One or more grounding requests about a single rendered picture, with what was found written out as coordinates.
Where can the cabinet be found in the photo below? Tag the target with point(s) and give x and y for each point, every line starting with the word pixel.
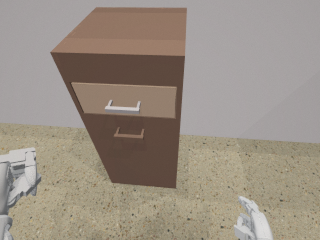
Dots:
pixel 130 46

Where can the robot right hand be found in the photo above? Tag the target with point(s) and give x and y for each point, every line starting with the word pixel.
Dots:
pixel 256 226

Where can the drawer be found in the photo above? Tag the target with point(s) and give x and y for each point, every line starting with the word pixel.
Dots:
pixel 156 101

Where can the handle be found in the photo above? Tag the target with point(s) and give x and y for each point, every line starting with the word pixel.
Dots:
pixel 129 137
pixel 125 110

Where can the robot left hand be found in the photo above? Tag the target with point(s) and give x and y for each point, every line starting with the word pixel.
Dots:
pixel 21 165

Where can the left robot forearm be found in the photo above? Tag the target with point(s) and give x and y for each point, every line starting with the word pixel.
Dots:
pixel 5 225

